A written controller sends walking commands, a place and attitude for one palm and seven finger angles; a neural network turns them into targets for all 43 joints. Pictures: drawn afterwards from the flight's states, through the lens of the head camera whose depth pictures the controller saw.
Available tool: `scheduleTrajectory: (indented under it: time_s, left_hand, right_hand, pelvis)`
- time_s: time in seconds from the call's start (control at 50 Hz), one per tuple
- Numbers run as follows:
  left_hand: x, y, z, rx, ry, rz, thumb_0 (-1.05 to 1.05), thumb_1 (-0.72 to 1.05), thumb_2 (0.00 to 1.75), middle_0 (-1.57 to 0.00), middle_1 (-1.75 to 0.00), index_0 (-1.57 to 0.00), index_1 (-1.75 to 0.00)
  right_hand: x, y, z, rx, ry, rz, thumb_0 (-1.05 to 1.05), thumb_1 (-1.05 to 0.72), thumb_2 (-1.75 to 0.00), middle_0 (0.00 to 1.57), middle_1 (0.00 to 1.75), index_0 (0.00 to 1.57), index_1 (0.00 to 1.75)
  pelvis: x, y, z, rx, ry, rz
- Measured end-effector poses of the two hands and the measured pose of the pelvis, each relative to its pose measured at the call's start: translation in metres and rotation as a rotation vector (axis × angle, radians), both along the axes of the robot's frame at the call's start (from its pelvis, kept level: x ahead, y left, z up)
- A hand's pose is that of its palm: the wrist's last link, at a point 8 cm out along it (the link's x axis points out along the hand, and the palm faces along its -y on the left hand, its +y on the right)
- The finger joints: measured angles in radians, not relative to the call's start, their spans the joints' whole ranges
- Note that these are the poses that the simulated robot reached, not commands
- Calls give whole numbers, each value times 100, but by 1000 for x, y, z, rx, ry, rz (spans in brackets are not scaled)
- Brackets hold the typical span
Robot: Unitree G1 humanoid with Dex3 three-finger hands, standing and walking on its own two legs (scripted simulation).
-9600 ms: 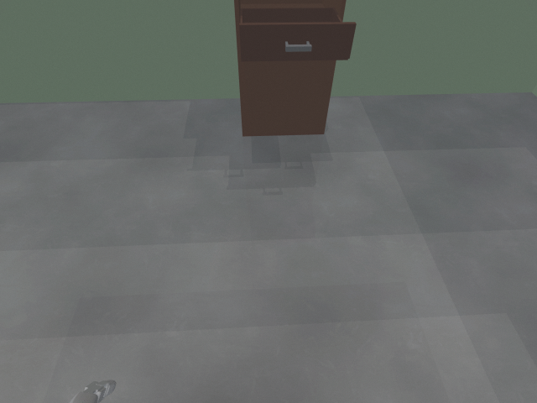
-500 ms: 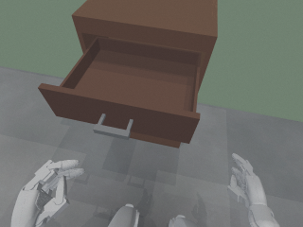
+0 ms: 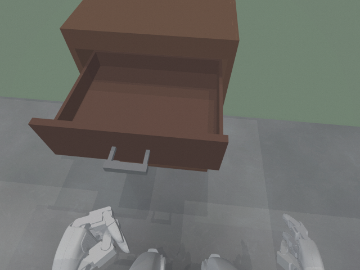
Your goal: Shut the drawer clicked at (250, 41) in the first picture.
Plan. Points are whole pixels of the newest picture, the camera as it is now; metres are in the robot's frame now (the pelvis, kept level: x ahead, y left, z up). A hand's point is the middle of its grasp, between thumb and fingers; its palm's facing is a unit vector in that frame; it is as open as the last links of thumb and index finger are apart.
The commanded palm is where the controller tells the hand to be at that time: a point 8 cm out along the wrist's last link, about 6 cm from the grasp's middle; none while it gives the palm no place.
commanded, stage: raise the hand and make a fist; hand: left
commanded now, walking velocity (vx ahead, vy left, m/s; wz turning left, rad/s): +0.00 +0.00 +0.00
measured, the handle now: (128, 160) +0.37 +0.15 -0.01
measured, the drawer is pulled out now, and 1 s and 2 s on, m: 0.30 0.30 0.30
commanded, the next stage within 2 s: bring the fist close to the handle in 0.84 s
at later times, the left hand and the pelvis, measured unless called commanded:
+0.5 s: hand (103, 231) +0.18 +0.13 +0.10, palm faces -0.04 -1.00 +0.00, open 3.3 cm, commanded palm +0.15 +0.18 +0.09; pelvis +0.01 +0.02 +0.01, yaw +0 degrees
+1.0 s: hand (119, 237) +0.18 +0.11 +0.09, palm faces -0.10 -1.00 -0.01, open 3.3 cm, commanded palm +0.15 +0.18 +0.09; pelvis +0.02 +0.00 +0.01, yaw +0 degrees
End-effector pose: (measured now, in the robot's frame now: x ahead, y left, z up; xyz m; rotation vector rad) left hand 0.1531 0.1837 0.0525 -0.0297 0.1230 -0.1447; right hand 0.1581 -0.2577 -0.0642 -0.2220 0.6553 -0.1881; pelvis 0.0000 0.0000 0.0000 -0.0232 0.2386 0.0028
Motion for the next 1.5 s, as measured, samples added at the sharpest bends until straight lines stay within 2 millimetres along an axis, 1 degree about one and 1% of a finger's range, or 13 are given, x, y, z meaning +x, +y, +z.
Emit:
scheduleTrajectory:
  time_s: [0.06,0.18,0.26,0.34,0.52,0.66,0.72,0.82,0.88,1.02,1.16,1.36,1.5]
  left_hand:
    - [5,-2,8,20,-44,-8,2,90,90,-115,-132,-114,-132]
    - [14,15,35,32,-144,134,2,90,90,-127,-145,-126,-145]
    - [12,3,33,4,-89,84,2,90,90,-133,-152,-133,-152]
    - [8,-10,28,4,-25,9,2,90,90,-136,-156,-136,-156]
    - [12,4,50,23,-113,111,2,90,90,-139,-159,-139,-159]
    - [12,-13,35,24,-30,26,2,90,90,-139,-160,-139,-160]
    - [9,-10,33,42,-14,40,2,90,90,-140,-160,-139,-160]
    - [9,0,45,55,-78,115,2,90,90,-140,-160,-139,-160]
    - [9,-2,47,44,-103,117,2,90,90,-140,-160,-139,-160]
    - [8,-17,34,45,-39,44,2,90,90,-140,-160,-140,-160]
    - [17,-6,19,61,-62,102,2,90,90,-140,-160,-140,-160]
    - [46,-18,-2,46,-63,21,2,90,90,-140,-160,-140,-160]
    - [55,-15,-13,47,-45,69,2,90,90,-140,-160,-139,-160]
  right_hand:
    - [18,10,10,-1,-59,21,2,-90,-90,20,30,19,30]
    - [44,44,24,68,-131,88,1,-90,-90,20,30,19,30]
    - [50,62,30,101,-144,127,1,-90,-90,20,30,20,30]
    - [49,70,32,106,-129,138,1,-90,-90,20,30,20,30]
    - [33,60,20,99,-57,121,1,-90,-90,20,30,20,30]
    - [23,43,15,83,-15,66,2,-90,-90,20,30,20,30]
    - [22,38,16,80,-18,49,2,-90,-90,20,30,20,30]
    - [27,33,17,81,-34,56,2,-90,-90,20,30,20,30]
    - [31,32,16,84,-44,69,2,-90,-90,20,30,20,30]
    - [39,29,19,90,-64,72,1,-90,-90,20,30,20,30]
    - [40,22,11,68,-47,90,1,-90,-90,20,30,20,30]
    - [26,14,-9,55,16,61,1,-90,-90,20,30,20,30]
    - [17,14,-17,58,57,45,1,-90,-90,20,30,20,30]
  pelvis:
    - [1,3,-1,-1,-2,-4]
    - [5,9,2,-9,-23,2]
    - [8,13,5,-13,-36,6]
    - [10,15,7,-12,-41,3]
    - [14,15,7,-15,-38,2]
    - [16,11,6,-5,-31,-6]
    - [17,8,7,-3,-31,-9]
    - [18,3,6,-3,-30,-4]
    - [18,1,6,-3,-28,0]
    - [18,-5,6,4,-26,1]
    - [14,-12,0,3,-2,4]
    - [14,-11,-10,2,34,0]
    - [15,-8,-12,6,54,-8]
